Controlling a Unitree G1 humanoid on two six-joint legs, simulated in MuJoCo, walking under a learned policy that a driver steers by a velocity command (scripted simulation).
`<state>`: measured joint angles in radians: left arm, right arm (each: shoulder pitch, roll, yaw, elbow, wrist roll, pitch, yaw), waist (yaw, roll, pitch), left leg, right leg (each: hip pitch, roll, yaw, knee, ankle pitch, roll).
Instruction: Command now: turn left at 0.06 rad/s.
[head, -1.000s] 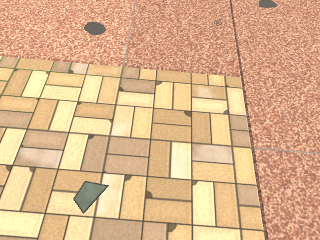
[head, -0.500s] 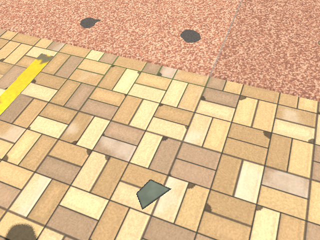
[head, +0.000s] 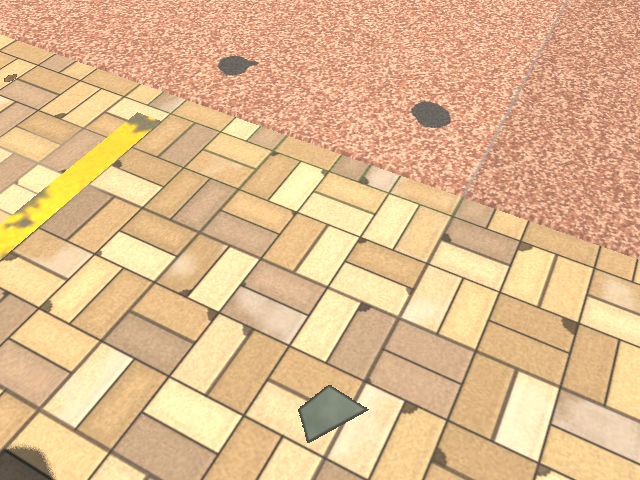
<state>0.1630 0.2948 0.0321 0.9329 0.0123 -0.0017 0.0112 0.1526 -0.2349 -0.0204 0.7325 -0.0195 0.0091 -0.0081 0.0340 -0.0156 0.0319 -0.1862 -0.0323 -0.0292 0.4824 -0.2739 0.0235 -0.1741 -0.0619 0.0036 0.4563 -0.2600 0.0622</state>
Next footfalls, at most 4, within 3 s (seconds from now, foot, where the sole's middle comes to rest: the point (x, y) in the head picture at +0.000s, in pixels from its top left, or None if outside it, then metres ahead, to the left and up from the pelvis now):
0.90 left None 0.46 0.07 -0.78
1.42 right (419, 384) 0.74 -0.19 -0.78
1.96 left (323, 274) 1.06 0.04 -0.78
2.50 right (407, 197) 1.36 -0.20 -0.78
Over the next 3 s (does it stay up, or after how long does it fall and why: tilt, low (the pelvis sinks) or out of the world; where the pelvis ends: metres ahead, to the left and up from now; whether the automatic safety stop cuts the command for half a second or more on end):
stays up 1.45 -0.09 0.00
